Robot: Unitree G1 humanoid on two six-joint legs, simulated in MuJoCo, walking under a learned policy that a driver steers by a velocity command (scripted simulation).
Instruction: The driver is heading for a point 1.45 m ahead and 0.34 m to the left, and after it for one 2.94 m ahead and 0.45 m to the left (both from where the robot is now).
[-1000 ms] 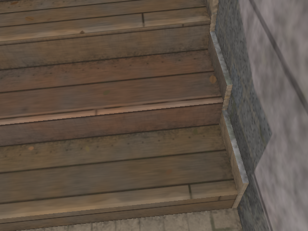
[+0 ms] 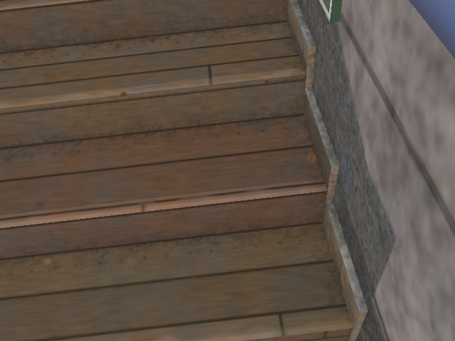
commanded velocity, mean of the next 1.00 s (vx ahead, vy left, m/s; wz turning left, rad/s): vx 0.50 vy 0.00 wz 0.00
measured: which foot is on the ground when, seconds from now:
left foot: down 0.00-1.00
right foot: down 0.00-1.00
